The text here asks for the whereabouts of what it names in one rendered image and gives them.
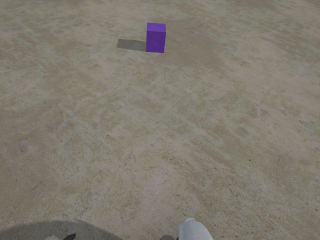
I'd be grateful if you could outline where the right robot shin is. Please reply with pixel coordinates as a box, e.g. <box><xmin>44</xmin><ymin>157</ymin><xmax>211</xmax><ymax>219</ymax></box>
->
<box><xmin>185</xmin><ymin>218</ymin><xmax>195</xmax><ymax>222</ymax></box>

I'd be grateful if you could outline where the robot right thigh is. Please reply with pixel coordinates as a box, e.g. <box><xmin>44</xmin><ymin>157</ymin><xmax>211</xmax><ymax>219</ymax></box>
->
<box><xmin>178</xmin><ymin>220</ymin><xmax>213</xmax><ymax>240</ymax></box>

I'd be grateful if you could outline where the carton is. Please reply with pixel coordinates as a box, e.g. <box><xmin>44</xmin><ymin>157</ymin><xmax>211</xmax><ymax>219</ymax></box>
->
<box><xmin>146</xmin><ymin>22</ymin><xmax>166</xmax><ymax>53</ymax></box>

